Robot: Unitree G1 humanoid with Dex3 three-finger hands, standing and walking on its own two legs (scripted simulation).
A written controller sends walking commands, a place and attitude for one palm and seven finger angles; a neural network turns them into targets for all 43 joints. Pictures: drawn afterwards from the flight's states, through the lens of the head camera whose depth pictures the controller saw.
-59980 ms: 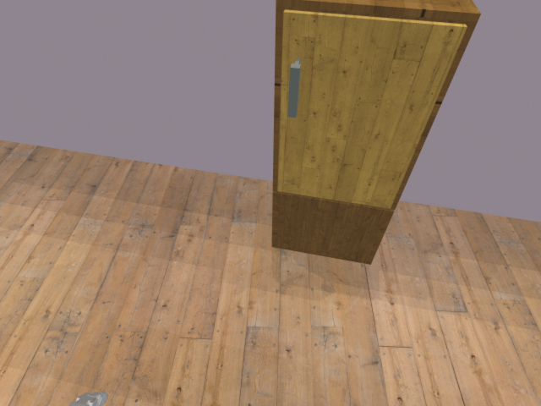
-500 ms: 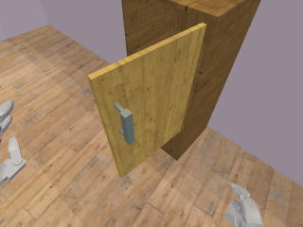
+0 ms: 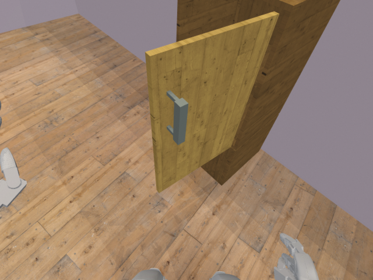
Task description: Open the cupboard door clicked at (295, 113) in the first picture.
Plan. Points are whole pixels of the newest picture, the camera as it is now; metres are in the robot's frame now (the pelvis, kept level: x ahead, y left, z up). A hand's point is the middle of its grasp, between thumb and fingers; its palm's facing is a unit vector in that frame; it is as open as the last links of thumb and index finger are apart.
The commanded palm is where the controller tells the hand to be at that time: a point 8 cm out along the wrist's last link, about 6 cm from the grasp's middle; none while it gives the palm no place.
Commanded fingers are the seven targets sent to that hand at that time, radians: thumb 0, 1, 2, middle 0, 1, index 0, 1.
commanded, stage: step back with the hand held close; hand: left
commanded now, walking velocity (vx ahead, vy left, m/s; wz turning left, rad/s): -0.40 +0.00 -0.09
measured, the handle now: (175, 118) +0.47 +0.07 +0.06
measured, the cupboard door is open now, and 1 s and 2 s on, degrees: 84 84 84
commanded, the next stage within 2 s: stop stepping back and stand still in 0.18 s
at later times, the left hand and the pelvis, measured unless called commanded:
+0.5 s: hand (24, 253) +0.12 +0.21 +0.17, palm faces +0.29 -0.82 -0.49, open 7.4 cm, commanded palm +0.07 +0.26 +0.19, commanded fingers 0.00 0.90 0.90 -0.20 -0.30 -0.20 -0.30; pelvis -0.10 -0.03 +0.01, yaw -5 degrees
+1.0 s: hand out of the picture +0.05 +0.22 +0.18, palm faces +0.41 -0.80 -0.43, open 7.4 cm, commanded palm -0.01 +0.25 +0.19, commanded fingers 0.00 0.90 0.90 -0.20 -0.30 -0.20 -0.30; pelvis -0.17 -0.03 +0.01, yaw -5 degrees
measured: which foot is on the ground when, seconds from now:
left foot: down 0.00-0.28, up 0.30-0.44, down 0.46-1.00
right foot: up 0.00-0.26, down 0.28-1.00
